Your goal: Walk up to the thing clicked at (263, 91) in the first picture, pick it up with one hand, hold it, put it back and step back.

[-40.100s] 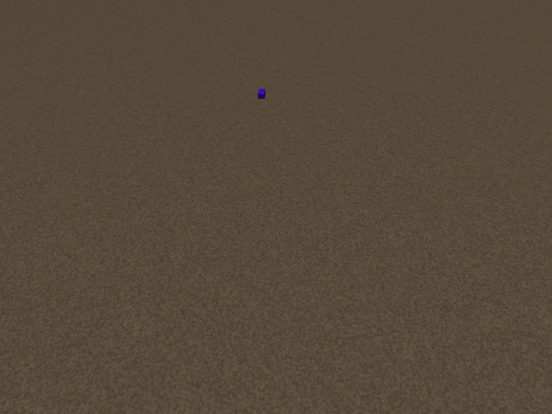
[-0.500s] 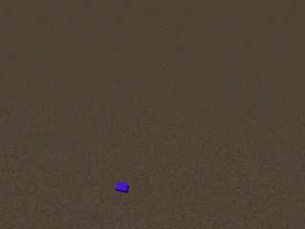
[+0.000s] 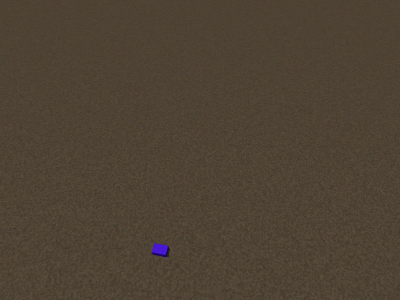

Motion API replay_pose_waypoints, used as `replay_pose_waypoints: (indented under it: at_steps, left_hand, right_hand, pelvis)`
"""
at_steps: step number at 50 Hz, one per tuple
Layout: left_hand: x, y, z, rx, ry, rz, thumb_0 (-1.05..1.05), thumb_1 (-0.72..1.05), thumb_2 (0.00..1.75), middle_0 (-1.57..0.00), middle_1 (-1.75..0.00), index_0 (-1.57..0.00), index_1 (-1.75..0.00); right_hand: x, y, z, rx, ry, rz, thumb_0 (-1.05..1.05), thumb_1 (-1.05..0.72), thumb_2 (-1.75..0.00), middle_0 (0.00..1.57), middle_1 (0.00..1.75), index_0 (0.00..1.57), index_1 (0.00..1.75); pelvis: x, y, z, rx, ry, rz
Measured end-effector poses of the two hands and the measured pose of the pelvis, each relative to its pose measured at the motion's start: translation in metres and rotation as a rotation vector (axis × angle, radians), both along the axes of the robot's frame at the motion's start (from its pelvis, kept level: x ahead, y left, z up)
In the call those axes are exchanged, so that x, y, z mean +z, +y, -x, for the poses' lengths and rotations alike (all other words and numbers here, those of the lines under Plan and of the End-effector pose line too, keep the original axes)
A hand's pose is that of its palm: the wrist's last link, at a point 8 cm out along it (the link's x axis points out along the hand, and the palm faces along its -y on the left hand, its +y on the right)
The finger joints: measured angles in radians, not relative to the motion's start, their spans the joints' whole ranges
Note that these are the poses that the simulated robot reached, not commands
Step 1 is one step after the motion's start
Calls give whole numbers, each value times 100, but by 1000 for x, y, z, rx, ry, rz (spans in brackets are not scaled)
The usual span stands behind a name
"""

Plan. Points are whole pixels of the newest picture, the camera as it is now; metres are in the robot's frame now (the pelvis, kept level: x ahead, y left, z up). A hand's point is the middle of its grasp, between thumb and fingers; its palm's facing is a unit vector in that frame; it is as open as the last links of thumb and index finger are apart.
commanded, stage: stand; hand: left
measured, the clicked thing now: (160, 250) +0.51 +0.20 -0.76
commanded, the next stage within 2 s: none
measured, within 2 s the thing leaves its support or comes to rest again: neither
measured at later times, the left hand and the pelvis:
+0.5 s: hand out of the picture +0.10 +0.25 -0.15, palm faces -0.02 -0.94 -0.33, open 7.4 cm; pelvis +0.02 +0.00 +0.00, yaw +0 degrees
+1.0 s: hand out of the picture +0.11 +0.24 -0.15, palm faces -0.02 -0.94 -0.34, open 7.4 cm; pelvis +0.03 -0.01 +0.00, yaw +0 degrees
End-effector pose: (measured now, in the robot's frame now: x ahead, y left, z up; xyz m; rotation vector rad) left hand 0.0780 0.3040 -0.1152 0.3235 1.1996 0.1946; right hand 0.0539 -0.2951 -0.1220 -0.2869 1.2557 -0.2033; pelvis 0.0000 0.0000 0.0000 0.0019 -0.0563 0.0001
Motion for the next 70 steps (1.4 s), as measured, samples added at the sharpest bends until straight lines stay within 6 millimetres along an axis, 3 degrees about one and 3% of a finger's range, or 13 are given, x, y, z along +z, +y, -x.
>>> replay_pose_waypoints:
  at_steps: [15, 29, 41, 55, 70]
  left_hand:
    - [-3, -7, -1, 13, 44, 12, 1, 91, 90, -21, -30, -20, -30]
    - [0, -13, -23, 7, 20, 12, 1, 91, 90, -21, -30, -20, -30]
    - [3, -14, -36, 3, -5, 9, 1, 91, 90, -21, -30, -20, -30]
    - [2, -16, -27, 12, 26, 6, 1, 91, 90, -21, -30, -20, -30]
    - [2, -18, -27, 10, 28, 5, 1, 91, 90, -21, -30, -20, -30]
  right_hand:
    - [2, -1, -30, 16, -9, 5, 0, -91, -90, 21, 30, 20, 30]
    - [7, -7, -56, 25, -42, 12, 0, -91, -90, 21, 30, 20, 30]
    - [6, -9, -54, 22, -36, 11, 0, -91, -90, 21, 30, 20, 30]
    - [3, -12, -42, 20, 3, 9, 0, -91, -90, 21, 30, 20, 30]
    - [4, -15, -44, 19, 1, 13, 0, -91, -90, 21, 30, 20, 30]
  pelvis:
    - [2, -2, -13, 0, 17, -2]
    - [3, -5, -25, 0, 20, 2]
    - [4, -7, -29, 3, 15, 2]
    - [4, -10, -30, 5, 20, 0]
    - [4, -12, -33, 3, 21, 1]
